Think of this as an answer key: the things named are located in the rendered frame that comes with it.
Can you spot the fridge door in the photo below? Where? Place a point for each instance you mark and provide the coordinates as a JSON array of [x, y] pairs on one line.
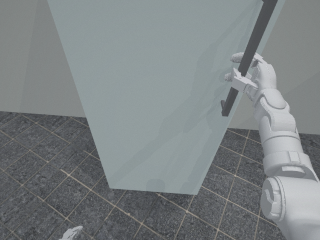
[[150, 78]]

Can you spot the right robot forearm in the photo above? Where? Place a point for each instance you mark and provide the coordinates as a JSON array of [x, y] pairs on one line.
[[283, 152]]

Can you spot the left robot hand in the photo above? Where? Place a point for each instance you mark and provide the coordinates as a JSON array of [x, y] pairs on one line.
[[72, 234]]

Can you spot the robot right upper arm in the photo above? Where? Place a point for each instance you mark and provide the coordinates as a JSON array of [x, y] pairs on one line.
[[294, 205]]

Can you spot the handle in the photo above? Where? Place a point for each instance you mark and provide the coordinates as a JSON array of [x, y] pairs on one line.
[[253, 43]]

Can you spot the right robot hand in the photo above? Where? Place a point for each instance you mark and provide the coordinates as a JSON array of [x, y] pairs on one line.
[[263, 77]]

